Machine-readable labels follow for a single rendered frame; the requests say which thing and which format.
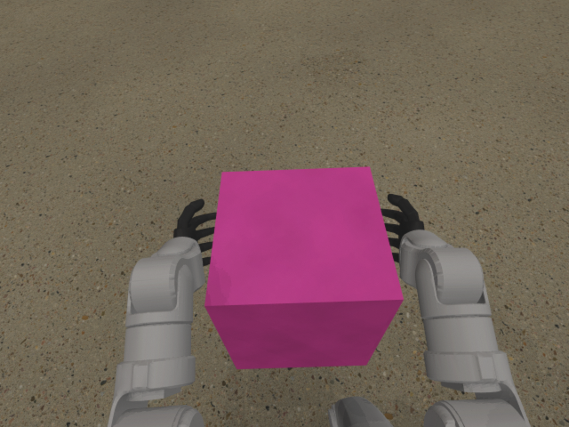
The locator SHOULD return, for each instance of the right robot thigh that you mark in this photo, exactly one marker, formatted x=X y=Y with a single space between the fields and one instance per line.
x=356 y=412

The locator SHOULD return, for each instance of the left robot forearm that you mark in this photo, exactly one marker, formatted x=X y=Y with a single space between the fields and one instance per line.
x=157 y=349

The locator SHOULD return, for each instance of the carton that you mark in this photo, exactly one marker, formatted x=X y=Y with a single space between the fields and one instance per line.
x=301 y=271

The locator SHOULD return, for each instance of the right robot forearm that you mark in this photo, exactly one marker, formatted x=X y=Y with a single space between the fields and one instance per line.
x=462 y=349

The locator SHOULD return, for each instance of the left robot upper arm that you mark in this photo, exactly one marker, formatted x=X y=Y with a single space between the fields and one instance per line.
x=170 y=416

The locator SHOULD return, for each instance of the left robot hand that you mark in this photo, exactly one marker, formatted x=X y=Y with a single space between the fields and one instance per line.
x=186 y=226

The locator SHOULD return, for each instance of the right robot upper arm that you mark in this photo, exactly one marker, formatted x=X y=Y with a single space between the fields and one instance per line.
x=473 y=413

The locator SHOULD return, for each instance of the right robot hand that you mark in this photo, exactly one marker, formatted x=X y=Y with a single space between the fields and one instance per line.
x=408 y=219

